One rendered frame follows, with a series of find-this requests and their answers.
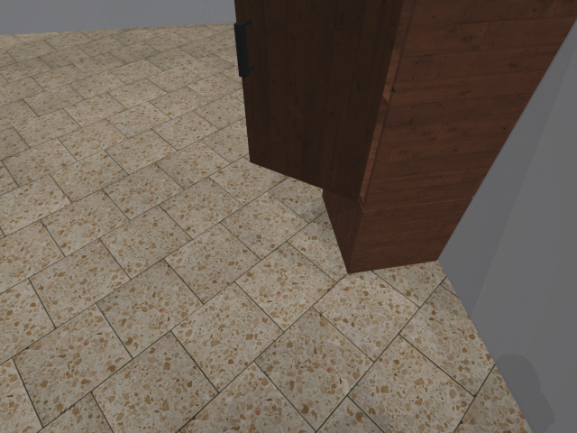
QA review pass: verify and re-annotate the cupboard door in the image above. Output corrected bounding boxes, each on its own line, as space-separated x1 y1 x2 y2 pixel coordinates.
234 0 405 201

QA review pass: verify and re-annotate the handle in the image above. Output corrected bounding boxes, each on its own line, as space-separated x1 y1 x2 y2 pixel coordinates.
234 18 254 78

